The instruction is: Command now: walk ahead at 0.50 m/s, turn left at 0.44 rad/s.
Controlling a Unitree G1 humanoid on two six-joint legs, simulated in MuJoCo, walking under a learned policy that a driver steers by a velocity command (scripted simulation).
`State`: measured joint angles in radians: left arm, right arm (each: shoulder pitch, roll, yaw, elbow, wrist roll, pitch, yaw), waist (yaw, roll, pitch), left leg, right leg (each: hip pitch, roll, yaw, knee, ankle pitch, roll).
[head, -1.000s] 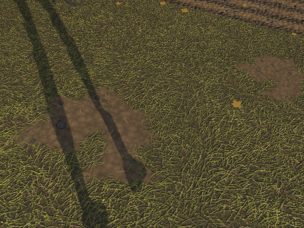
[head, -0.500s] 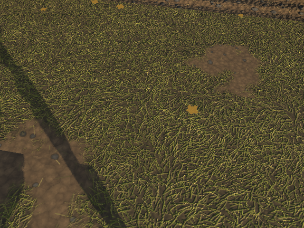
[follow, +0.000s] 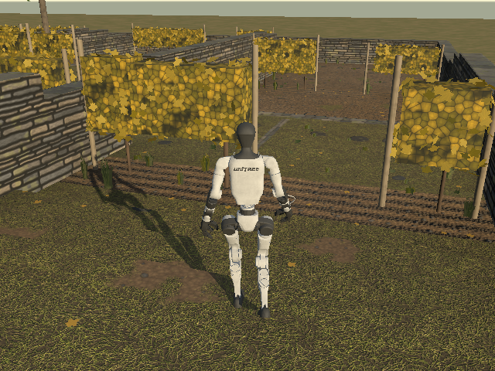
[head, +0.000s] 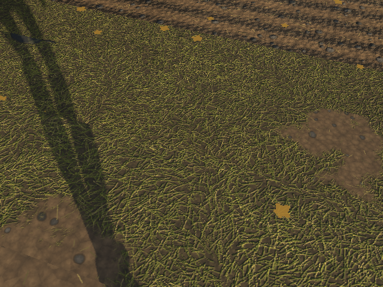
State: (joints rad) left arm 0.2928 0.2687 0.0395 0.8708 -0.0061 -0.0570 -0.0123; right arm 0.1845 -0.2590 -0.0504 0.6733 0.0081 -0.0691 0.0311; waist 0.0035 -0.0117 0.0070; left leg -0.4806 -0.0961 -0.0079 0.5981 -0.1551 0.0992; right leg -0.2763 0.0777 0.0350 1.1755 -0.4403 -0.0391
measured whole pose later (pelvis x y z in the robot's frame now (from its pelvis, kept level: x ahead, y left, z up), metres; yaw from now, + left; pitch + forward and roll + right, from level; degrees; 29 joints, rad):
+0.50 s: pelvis +0.27 -0.07 -0.01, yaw -2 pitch +2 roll -1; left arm 0.33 0.29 0.07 0.76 -0.02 -0.10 -0.05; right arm 0.26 -0.27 -0.05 0.71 0.02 -0.10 0.00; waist 0.03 0.02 -0.05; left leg -0.43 -0.04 -0.09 1.29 -0.49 0.06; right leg -0.39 0.09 0.00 0.77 -0.45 -0.06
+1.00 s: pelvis +0.58 -0.08 -0.16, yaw -20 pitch +4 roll +2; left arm 0.39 0.21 0.04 0.82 -0.05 -0.02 0.03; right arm 0.21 -0.17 -0.05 0.78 -0.02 -0.10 0.03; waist 0.07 -0.04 -0.02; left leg -0.33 -0.09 0.02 0.50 -0.22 0.07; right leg -0.59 0.02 0.18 1.60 -0.50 -0.01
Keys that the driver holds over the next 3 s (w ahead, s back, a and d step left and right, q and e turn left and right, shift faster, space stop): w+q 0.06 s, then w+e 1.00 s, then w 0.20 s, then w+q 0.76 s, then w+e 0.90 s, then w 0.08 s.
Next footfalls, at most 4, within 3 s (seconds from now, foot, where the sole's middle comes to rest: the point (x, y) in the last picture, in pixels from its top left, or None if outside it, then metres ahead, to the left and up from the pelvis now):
0.42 right None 0.29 -0.16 -0.76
0.88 left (197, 254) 0.66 -0.01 -0.92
1.32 right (273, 221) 0.82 -0.33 -0.92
1.84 left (222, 178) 1.03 -0.12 -0.92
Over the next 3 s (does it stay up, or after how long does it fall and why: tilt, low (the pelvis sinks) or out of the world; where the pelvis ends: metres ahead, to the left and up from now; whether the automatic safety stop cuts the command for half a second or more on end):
stays up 1.57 -0.34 -0.31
